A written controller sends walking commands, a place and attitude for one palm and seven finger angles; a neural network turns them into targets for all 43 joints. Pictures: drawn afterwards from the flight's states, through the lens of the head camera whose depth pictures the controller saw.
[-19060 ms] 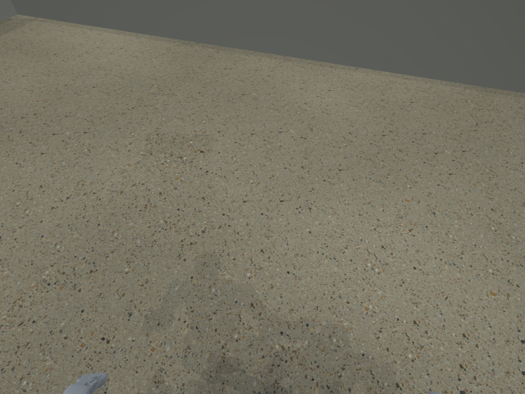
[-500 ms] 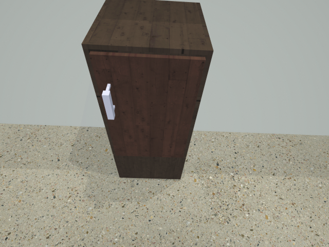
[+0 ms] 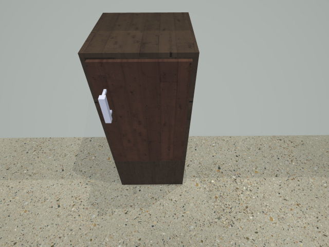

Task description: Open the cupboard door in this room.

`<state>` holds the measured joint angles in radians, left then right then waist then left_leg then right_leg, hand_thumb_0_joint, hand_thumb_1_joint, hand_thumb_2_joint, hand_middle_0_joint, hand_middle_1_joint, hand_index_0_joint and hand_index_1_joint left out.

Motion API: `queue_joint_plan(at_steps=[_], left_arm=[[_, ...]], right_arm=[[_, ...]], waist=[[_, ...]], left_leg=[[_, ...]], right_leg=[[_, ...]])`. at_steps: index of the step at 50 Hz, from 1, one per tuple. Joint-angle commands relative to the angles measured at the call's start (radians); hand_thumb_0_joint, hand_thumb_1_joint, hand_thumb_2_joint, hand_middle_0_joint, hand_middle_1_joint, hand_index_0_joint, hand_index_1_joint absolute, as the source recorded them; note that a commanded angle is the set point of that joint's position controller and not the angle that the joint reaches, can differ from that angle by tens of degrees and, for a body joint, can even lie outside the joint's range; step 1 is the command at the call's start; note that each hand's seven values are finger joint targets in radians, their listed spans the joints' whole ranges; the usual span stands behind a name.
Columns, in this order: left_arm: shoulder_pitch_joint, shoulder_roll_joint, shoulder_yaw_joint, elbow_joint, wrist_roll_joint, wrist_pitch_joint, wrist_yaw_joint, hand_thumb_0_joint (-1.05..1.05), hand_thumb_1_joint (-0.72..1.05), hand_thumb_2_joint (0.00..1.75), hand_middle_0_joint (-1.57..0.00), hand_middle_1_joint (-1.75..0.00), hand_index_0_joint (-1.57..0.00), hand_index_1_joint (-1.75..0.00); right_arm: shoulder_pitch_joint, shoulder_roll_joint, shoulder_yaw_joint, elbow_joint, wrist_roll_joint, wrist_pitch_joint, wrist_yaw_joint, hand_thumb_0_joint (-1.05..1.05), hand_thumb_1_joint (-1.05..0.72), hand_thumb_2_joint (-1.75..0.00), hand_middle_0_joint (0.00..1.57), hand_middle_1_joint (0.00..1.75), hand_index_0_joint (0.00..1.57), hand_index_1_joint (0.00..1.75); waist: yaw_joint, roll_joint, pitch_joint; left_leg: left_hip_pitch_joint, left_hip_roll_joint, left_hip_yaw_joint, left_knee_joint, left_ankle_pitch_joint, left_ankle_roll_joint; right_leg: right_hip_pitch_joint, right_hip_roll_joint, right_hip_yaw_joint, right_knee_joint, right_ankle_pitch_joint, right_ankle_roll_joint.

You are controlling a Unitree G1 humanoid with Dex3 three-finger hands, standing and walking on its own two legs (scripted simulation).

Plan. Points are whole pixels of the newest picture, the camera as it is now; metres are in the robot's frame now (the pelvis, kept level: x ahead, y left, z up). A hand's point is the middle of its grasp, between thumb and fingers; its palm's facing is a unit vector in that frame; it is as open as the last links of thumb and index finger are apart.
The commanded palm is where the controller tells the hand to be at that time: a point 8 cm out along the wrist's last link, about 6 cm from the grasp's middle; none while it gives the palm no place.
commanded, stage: look again from close up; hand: left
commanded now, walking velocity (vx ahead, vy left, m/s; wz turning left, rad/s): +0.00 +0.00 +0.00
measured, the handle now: (106, 106) +0.60 +0.26 -0.03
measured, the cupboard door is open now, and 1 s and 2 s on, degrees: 0 0 0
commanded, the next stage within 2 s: shuffle to correct the standing spot in 0.08 s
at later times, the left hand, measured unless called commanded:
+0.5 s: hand out of the picture -0.04 +0.17 -0.18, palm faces +0.07 -0.99 -0.14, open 7.4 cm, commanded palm none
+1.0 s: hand out of the picture +0.07 +0.22 -0.18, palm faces +0.07 -0.98 -0.17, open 7.4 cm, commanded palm none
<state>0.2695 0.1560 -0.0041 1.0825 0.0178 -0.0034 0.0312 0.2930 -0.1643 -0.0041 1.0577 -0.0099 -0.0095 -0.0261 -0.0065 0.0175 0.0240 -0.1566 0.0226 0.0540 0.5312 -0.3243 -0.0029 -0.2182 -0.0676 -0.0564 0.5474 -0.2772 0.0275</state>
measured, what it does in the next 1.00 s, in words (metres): steps on the spot: left foot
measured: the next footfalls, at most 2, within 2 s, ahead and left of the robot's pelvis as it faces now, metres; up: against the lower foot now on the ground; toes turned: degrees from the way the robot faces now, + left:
left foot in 0.82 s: +0.14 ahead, +0.17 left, +0.00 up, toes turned +7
right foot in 1.12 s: +0.12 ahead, -0.05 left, +0.00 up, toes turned +0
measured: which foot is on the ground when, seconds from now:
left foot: down 0.00-0.60, up 0.62-0.80, down 0.82-1.00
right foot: down 0.00-0.82, up 0.84-1.00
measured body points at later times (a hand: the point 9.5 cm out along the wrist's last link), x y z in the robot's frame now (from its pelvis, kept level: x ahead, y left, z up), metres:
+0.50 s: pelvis +0.00 +0.00 +0.00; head -0.01 +0.02 +0.45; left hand -0.04 +0.22 -0.17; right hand -0.05 -0.22 -0.16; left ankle -0.02 +0.12 -0.73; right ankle +0.01 -0.13 -0.73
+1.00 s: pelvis +0.07 +0.06 +0.00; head +0.09 +0.06 +0.45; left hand +0.07 +0.28 -0.16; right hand +0.11 -0.17 -0.15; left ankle +0.10 +0.16 -0.73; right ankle +0.06 -0.06 -0.71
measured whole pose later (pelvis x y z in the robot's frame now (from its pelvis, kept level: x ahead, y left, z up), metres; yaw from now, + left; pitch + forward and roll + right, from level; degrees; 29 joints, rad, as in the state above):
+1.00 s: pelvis +0.07 +0.06 +0.00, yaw +1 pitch +0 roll +0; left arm 0.30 0.15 0.04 1.05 0.02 0.01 0.02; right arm 0.27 -0.15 -0.02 1.02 -0.03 -0.03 -0.04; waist 0.00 -0.03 0.04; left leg -0.29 0.02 0.11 0.53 -0.24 0.03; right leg -0.35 -0.05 -0.06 0.80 -0.45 0.00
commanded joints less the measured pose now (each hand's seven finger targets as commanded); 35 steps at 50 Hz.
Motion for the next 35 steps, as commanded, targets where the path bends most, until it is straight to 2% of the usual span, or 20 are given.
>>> queue_joint_plan(at_steps=[1,9,13,16,18,20,21,23,24,25,26,27,28,29,30,31,32,33,34,35], left_arm=[[0.058,0.111,0.021,-0.037,-0.004,-0.01,0.001,0.0,0.9,0.9,-0.2,-0.3,-0.2,-0.3],[0.077,0.1,0.024,-0.039,-0.005,-0.013,-0.002,0.0,0.9,0.9,-0.2,-0.3,-0.2,-0.3],[0.109,0.114,0.041,-0.041,0.004,-0.006,-0.004,0.0,0.9,0.9,-0.2,-0.3,-0.2,-0.3],[0.125,0.13,0.057,-0.047,0.004,-0.002,-0.005,0.0,0.9,0.9,-0.2,-0.3,-0.2,-0.3],[0.119,0.136,0.065,-0.056,0.005,-0.001,-0.006,0.0,0.9,0.9,-0.2,-0.3,-0.2,-0.3],[0.108,0.118,0.067,-0.063,0.005,-0.003,-0.01,0.0,0.9,0.9,-0.2,-0.3,-0.2,-0.3],[0.102,0.1,0.066,-0.066,0.005,-0.004,-0.013,0.0,0.9,0.9,-0.2,-0.3,-0.2,-0.3],[0.087,0.046,0.057,-0.086,0.01,-0.008,-0.018,0.0,0.9,0.9,-0.2,-0.3,-0.2,-0.3],[0.071,0.02,0.05,-0.095,0.014,-0.015,-0.022,0.0,0.9,0.9,-0.2,-0.3,-0.2,-0.3],[0.065,0.008,0.046,-0.095,0.016,-0.021,-0.026,0.0,0.9,0.9,-0.2,-0.3,-0.2,-0.3],[0.089,-0.003,0.046,-0.084,0.013,-0.028,-0.031,0.0,0.9,0.9,-0.2,-0.3,-0.2,-0.3],[0.128,-0.007,0.049,-0.07,0.012,-0.033,-0.033,0.0,0.9,0.9,-0.2,-0.3,-0.2,-0.3],[0.186,0.005,0.054,-0.052,0.008,-0.04,-0.03,0.0,0.9,0.9,-0.2,-0.3,-0.2,-0.3],[0.258,0.051,0.066,-0.026,0.007,-0.049,-0.023,0.0,0.9,0.9,-0.2,-0.3,-0.2,-0.3],[0.344,0.126,0.085,0.003,0.003,-0.057,-0.015,0.0,0.9,0.9,-0.2,-0.3,-0.2,-0.3],[0.391,0.155,0.093,0.013,0.004,-0.061,-0.009,0.0,0.9,0.9,-0.2,-0.3,-0.2,-0.3],[0.367,0.149,0.097,0.012,0.006,-0.063,0.001,0.0,0.9,0.9,-0.2,-0.3,-0.2,-0.3],[0.318,0.127,0.094,0.001,0.01,-0.062,0.007,0.0,0.9,0.9,-0.2,-0.3,-0.2,-0.3],[0.257,0.118,0.089,-0.018,0.015,-0.058,0.007,0.0,0.9,0.9,-0.2,-0.3,-0.2,-0.3],[0.195,0.112,0.086,-0.036,0.02,-0.057,0.005,0.0,0.9,0.9,-0.2,-0.3,-0.2,-0.3]], right_arm=[[0.059,-0.072,-0.011,-0.031,-0.005,-0.006,0.002,0.0,-0.9,-0.9,0.2,0.3,0.2,0.3],[0.086,-0.063,-0.01,-0.01,-0.003,-0.007,0.002,0.0,-0.9,-0.9,0.2,0.3,0.2,0.3],[0.119,-0.065,-0.014,0.0,-0.012,0.006,0.009,0.0,-0.9,-0.9,0.2,0.3,0.2,0.3],[0.142,-0.046,-0.017,-0.005,-0.015,0.012,0.015,0.0,-0.9,-0.9,0.2,0.3,0.2,0.3],[0.171,-0.034,-0.018,-0.002,-0.016,0.01,0.016,0.0,-0.9,-0.9,0.2,0.3,0.2,0.3],[0.204,-0.032,-0.017,0.005,-0.016,0.001,0.016,0.0,-0.9,-0.9,0.2,0.3,0.2,0.3],[0.22,-0.039,-0.017,0.009,-0.017,-0.005,0.015,0.0,-0.9,-0.9,0.2,0.3,0.2,0.3],[0.251,-0.094,-0.029,0.012,-0.019,-0.015,0.009,0.0,-0.9,-0.9,0.2,0.3,0.2,0.3],[0.238,-0.11,-0.033,0.01,-0.015,-0.02,0.004,0.0,-0.9,-0.9,0.2,0.3,0.2,0.3],[0.215,-0.105,-0.033,0.001,-0.013,-0.023,0.003,0.0,-0.9,-0.9,0.2,0.3,0.2,0.3],[0.187,-0.093,-0.027,-0.005,-0.011,-0.028,0.002,0.0,-0.9,-0.9,0.2,0.3,0.2,0.3],[0.164,-0.083,-0.024,-0.014,-0.01,-0.03,0.002,0.0,-0.9,-0.9,0.2,0.3,0.2,0.3],[0.141,-0.072,-0.019,-0.023,-0.008,-0.034,0.002,0.0,-0.9,-0.9,0.2,0.3,0.2,0.3],[0.116,-0.047,-0.013,-0.037,-0.003,-0.041,0.003,0.0,-0.9,-0.9,0.2,0.3,0.2,0.3],[0.098,-0.017,-0.011,-0.059,-0.003,-0.046,0.008,0.0,-0.9,-0.9,0.2,0.3,0.2,0.3],[0.051,-0.031,-0.018,-0.079,-0.01,-0.048,0.011,0.0,-0.9,-0.9,0.2,0.3,0.2,0.3],[0.042,-0.042,-0.025,-0.088,-0.009,-0.043,0.012,0.0,-0.9,-0.9,0.2,0.3,0.2,0.3],[0.021,-0.041,-0.028,-0.088,-0.012,-0.042,0.019,0.0,-0.9,-0.9,0.2,0.3,0.2,0.3],[0.024,-0.029,-0.029,-0.091,-0.008,-0.042,0.028,0.0,-0.9,-0.9,0.2,0.3,0.2,0.3],[0.029,-0.014,-0.029,-0.09,-0.003,-0.038,0.037,0.0,-0.9,-0.9,0.2,0.3,0.2,0.3]], waist=[[0.003,-0.054,0.1],[0.003,-0.029,0.077],[0.014,-0.064,0.101],[0.014,-0.137,0.123],[0.001,-0.126,0.127],[-0.009,-0.067,0.126],[-0.011,-0.005,0.133],[-0.019,0.176,0.145],[-0.016,0.233,0.172],[-0.004,0.203,0.189],[0.017,0.139,0.159],[0.04,0.092,0.146],[0.067,0.03,0.102],[0.094,-0.091,0.073],[0.109,-0.241,0.037],[0.127,-0.216,0.015],[0.112,-0.207,0.021],[0.098,-0.199,0.058],[0.066,-0.21,0.064],[0.038,-0.219,0.071]], left_leg=[[-0.115,0.045,-0.054,-0.134,0.045,0.028],[-0.119,0.049,-0.055,-0.143,0.028,0.023],[-0.176,0.016,-0.025,-0.096,-0.149,0.029],[-0.187,-0.012,0.01,0.001,-0.146,0.033],[-0.161,-0.018,0.019,0.018,-0.129,0.038],[-0.127,-0.008,-0.004,-0.044,-0.131,0.045],[-0.128,0.015,-0.052,-0.109,-0.158,0.055],[-0.153,0.141,-0.231,-0.278,-0.307,0.103],[-0.165,0.191,-0.306,-0.327,-0.326,0.139],[-0.176,0.199,-0.31,-0.319,-0.27,0.158],[-0.187,0.185,-0.272,-0.281,-0.181,0.158],[-0.231,0.155,-0.214,-0.229,-0.116,0.14],[-0.274,0.106,-0.143,-0.134,-0.035,0.116],[-0.38,0.025,-0.048,0.021,-0.003,0.08],[-0.499,-0.043,0.051,0.216,-0.125,0.042],[-0.548,-0.019,0.016,0.391,-0.252,0.035],[-0.575,0.015,-0.033,0.477,-0.244,0.033],[-0.58,0.044,-0.059,0.498,-0.224,0.036],[-0.52,0.068,-0.082,0.445,-0.219,0.043],[-0.422,0.067,-0.065,0.352,-0.181,0.041]], right_leg=[[-0.041,-0.048,0.085,-0.169,-0.031,-0.052],[-0.033,-0.044,0.089,-0.192,-0.059,-0.053],[-0.058,-0.059,0.127,-0.22,-0.327,-0.072],[-0.12,-0.109,0.192,-0.282,-0.461,-0.101],[-0.159,-0.12,0.195,-0.282,-0.471,-0.112],[-0.182,-0.091,0.148,-0.213,-0.414,-0.11],[-0.185,-0.056,0.106,-0.146,-0.369,-0.101],[-0.197,0.039,-0.039,0.068,-0.247,-0.074],[-0.216,0.058,-0.067,0.145,-0.178,-0.071],[-0.206,0.051,-0.061,0.161,-0.149,-0.076],[-0.138,0.045,-0.053,0.114,-0.117,-0.078],[-0.054,0.041,-0.041,0.052,-0.078,-0.08],[0.058,0.01,0.017,-0.016,-0.054,-0.089],[0.197,-0.094,0.173,-0.099,-0.027,-0.128],[0.316,-0.281,0.393,-0.215,0.081,-0.202],[0.332,-0.378,0.506,-0.271,0.177,-0.277],[0.318,-0.387,0.49,-0.268,0.192,-0.303],[0.261,-0.373,0.428,-0.262,0.188,-0.296],[0.187,-0.344,0.341,-0.242,0.179,-0.268],[0.08,-0.309,0.258,-0.243,0.152,-0.235]])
